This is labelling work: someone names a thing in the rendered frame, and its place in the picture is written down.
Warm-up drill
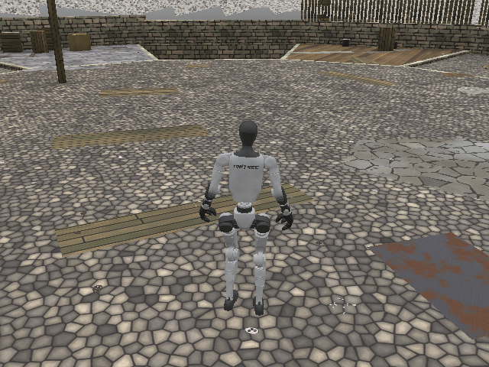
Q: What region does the robot left forearm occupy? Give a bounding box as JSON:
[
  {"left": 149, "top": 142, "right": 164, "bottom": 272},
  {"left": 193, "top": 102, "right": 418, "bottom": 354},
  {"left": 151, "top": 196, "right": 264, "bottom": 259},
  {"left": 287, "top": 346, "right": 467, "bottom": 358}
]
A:
[{"left": 202, "top": 182, "right": 216, "bottom": 209}]

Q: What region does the robot left foot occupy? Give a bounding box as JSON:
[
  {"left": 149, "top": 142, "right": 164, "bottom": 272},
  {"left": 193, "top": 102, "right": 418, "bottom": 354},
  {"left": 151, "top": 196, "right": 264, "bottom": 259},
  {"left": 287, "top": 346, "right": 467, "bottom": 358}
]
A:
[{"left": 224, "top": 290, "right": 238, "bottom": 311}]

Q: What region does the robot right forearm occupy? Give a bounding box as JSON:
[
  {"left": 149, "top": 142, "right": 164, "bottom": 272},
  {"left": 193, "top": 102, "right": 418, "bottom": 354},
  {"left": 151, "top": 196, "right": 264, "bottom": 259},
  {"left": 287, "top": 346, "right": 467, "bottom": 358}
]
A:
[{"left": 276, "top": 186, "right": 291, "bottom": 216}]

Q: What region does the left robot upper arm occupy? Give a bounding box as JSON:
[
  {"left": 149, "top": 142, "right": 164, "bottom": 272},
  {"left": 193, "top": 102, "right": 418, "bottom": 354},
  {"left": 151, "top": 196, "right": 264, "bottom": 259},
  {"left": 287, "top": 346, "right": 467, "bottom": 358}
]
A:
[{"left": 208, "top": 153, "right": 231, "bottom": 194}]

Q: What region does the right robot hand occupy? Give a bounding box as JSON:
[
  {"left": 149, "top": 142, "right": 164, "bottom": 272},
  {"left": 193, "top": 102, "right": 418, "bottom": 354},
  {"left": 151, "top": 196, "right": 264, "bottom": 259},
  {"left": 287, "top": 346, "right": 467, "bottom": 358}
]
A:
[{"left": 276, "top": 212, "right": 293, "bottom": 230}]

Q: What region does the right robot shin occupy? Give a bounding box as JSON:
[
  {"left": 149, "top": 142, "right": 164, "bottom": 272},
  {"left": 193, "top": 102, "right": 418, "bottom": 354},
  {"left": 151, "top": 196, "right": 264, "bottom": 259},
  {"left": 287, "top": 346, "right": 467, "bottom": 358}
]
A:
[{"left": 254, "top": 254, "right": 266, "bottom": 305}]

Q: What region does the right robot upper arm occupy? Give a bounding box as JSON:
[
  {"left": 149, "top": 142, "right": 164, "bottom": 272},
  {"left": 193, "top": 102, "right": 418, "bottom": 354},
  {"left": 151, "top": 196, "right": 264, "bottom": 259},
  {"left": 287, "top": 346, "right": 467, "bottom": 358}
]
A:
[{"left": 263, "top": 155, "right": 283, "bottom": 198}]

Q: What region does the left robot hand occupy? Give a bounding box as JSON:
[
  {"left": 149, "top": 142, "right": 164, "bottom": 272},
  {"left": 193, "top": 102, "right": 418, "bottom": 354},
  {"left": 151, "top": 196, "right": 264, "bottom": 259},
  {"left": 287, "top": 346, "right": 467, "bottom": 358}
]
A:
[{"left": 199, "top": 206, "right": 216, "bottom": 222}]

